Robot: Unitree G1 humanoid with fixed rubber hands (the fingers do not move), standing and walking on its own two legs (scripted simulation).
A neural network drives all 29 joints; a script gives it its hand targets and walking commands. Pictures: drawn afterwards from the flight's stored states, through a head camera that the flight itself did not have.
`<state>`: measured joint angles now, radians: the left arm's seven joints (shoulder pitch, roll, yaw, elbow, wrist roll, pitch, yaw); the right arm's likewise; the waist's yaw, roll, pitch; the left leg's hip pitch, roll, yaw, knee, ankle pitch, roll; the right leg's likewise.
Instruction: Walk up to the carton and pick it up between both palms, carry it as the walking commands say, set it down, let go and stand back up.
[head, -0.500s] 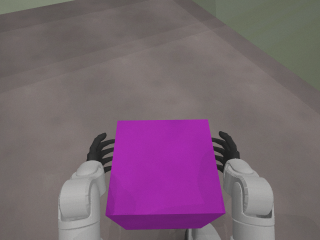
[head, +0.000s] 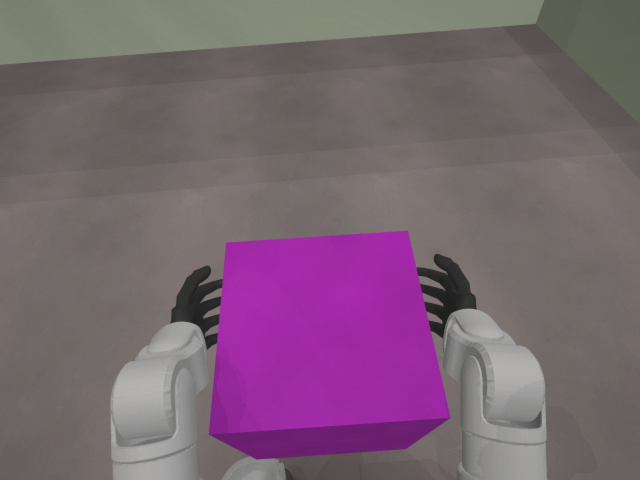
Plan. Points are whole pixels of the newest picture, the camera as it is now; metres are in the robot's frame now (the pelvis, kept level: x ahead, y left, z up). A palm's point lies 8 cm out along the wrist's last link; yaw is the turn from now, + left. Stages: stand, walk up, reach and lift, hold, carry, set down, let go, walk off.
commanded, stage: carry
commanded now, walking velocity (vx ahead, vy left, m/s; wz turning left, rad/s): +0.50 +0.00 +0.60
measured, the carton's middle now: (325, 356) +0.27 +0.01 +0.00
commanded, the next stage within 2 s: none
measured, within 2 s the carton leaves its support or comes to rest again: neither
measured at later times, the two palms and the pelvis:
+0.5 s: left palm (223, 187) +0.50 +0.16 +0.07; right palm (414, 172) +0.53 -0.13 +0.07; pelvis +0.26 -0.01 +0.00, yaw +3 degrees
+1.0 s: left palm (248, 168) +0.56 +0.13 +0.06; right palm (424, 147) +0.61 -0.16 +0.06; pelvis +0.32 -0.05 -0.01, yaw +6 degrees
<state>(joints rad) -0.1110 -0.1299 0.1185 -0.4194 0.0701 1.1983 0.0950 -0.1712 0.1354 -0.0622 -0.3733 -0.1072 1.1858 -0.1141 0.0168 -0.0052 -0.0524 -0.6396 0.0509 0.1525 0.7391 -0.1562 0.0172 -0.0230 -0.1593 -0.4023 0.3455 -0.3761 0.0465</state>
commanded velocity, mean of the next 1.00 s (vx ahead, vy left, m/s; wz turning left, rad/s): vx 0.01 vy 0.00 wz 0.01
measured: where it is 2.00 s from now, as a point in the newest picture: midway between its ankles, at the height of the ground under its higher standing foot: (340, 463)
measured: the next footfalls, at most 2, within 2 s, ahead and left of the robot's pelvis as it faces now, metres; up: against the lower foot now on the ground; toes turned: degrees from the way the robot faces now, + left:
left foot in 0.10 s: +0.24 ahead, +0.09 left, +0.00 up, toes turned +4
right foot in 0.50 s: +0.39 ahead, -0.11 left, +0.00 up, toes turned +21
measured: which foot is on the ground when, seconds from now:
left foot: up 0.00-0.08, down 0.10-1.00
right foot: down 0.00-0.08, up 0.10-0.48, down 0.50-1.00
